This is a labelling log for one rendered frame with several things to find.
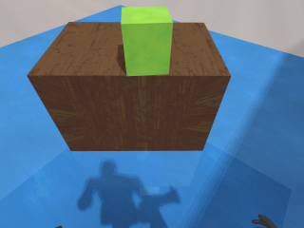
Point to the robot right hand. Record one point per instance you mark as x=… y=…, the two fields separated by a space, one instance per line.
x=264 y=221

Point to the pedestal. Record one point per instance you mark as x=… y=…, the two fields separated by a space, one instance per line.
x=81 y=80

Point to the carton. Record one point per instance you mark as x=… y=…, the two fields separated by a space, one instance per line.
x=147 y=39

